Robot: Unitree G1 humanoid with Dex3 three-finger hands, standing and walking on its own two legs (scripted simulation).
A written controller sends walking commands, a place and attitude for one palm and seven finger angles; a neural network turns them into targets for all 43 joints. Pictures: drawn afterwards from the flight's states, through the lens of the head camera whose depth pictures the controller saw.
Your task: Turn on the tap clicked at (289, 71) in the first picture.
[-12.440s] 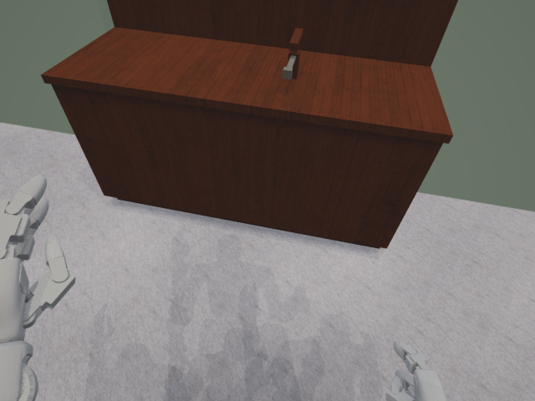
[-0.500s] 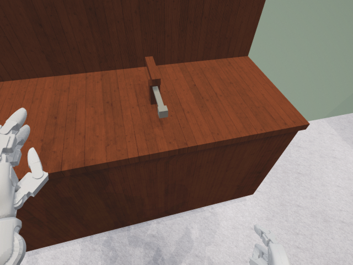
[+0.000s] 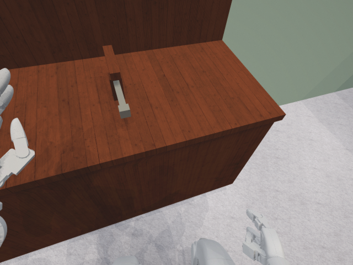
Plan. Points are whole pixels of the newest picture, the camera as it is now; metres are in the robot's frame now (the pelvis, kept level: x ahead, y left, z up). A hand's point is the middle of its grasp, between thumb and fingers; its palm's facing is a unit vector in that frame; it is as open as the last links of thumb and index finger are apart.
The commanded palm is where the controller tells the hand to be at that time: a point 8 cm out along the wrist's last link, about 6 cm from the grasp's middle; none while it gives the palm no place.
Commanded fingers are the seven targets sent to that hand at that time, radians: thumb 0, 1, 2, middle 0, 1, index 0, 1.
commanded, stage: shuffle to correct the standing spot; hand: left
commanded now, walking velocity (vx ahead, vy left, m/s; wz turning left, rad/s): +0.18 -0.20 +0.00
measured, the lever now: (124, 111) +0.48 +0.17 +0.03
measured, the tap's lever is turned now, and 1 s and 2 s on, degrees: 0 0 0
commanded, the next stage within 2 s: come to a stop and stand still in 0.88 s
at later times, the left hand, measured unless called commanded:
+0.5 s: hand (120, 118) +0.30 +0.12 +0.21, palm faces +0.38 -0.85 -0.37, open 7.4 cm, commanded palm +0.24 +0.17 +0.19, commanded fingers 0.00 0.90 0.90 -0.20 -0.30 -0.20 -0.30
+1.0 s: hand (192, 98) +0.36 +0.01 +0.21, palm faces +0.43 -0.81 -0.41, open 7.4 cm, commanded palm +0.29 +0.05 +0.19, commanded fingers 0.00 0.90 0.90 -0.20 -0.30 -0.20 -0.30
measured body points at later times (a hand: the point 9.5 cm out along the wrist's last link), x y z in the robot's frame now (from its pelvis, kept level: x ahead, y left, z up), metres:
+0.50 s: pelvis +0.08 -0.11 +0.01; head +0.10 -0.07 +0.45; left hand +0.27 +0.17 +0.23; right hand +0.25 -0.33 -0.06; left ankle +0.10 +0.03 -0.72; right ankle +0.11 -0.23 -0.65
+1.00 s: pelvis +0.14 -0.24 +0.00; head +0.17 -0.21 +0.45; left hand +0.33 +0.05 +0.23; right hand +0.31 -0.46 -0.08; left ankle +0.16 -0.08 -0.72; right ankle +0.16 -0.31 -0.69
